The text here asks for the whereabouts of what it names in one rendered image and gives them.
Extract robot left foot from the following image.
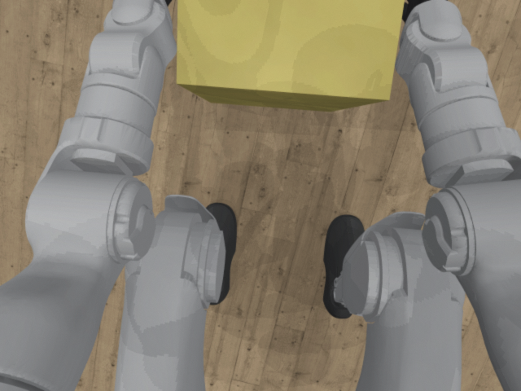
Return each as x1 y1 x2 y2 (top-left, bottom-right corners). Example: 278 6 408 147
206 203 237 305

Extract right robot forearm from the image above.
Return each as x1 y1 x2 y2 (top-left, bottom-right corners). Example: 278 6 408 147
395 0 521 188

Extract robot right hand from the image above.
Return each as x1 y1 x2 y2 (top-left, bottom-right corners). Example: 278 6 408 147
402 0 448 22

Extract left robot forearm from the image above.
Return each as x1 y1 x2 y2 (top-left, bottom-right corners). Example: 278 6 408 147
25 0 177 245

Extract left robot thigh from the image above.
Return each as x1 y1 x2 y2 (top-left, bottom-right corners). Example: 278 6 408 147
114 211 225 391

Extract robot left upper arm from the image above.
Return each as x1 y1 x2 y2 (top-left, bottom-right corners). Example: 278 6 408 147
0 169 156 391

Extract carton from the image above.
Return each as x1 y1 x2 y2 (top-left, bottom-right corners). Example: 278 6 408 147
177 0 405 112

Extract robot right upper arm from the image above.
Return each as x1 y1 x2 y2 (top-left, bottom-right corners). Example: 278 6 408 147
422 179 521 391

